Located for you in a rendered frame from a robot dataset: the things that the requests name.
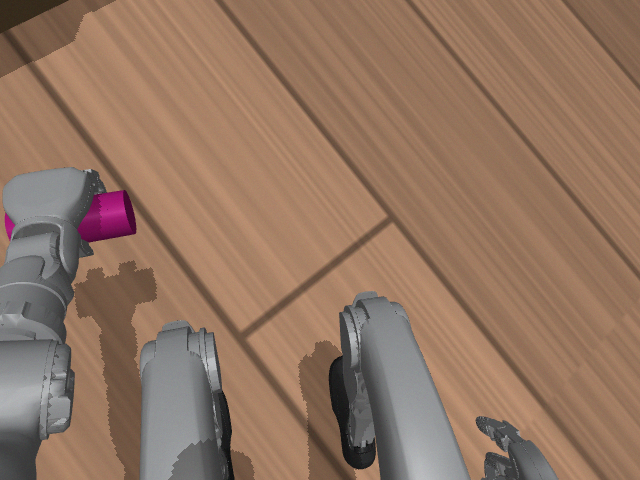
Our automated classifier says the left robot hand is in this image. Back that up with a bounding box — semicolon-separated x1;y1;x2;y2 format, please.
2;167;107;258

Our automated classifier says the left robot foot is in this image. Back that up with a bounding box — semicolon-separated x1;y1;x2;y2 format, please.
218;390;235;480

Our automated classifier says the right robot foot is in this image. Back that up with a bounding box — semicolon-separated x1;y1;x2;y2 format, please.
329;356;376;469

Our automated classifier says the right robot hand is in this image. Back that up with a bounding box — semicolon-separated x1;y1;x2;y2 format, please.
476;416;559;480

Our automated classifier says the left robot arm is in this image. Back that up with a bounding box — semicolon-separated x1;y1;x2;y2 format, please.
0;216;80;480

